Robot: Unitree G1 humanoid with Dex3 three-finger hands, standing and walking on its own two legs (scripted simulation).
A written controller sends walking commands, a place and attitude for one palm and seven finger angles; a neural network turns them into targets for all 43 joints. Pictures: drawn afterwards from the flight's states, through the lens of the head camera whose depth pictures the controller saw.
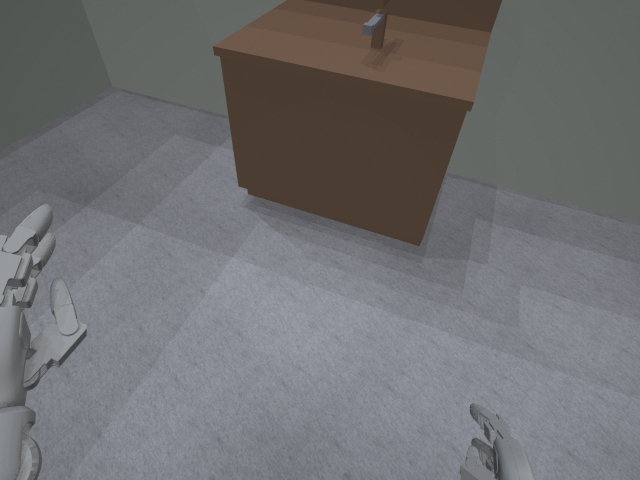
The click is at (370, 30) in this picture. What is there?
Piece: tap's lever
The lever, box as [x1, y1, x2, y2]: [362, 22, 373, 35]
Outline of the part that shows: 365,22 363,24 362,33 370,35 372,33 373,24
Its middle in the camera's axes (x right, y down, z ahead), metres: +0.15 -0.65 +1.20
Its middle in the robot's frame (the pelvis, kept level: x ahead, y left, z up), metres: +1.35 -0.07 +0.06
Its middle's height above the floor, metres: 0.83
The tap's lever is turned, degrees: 0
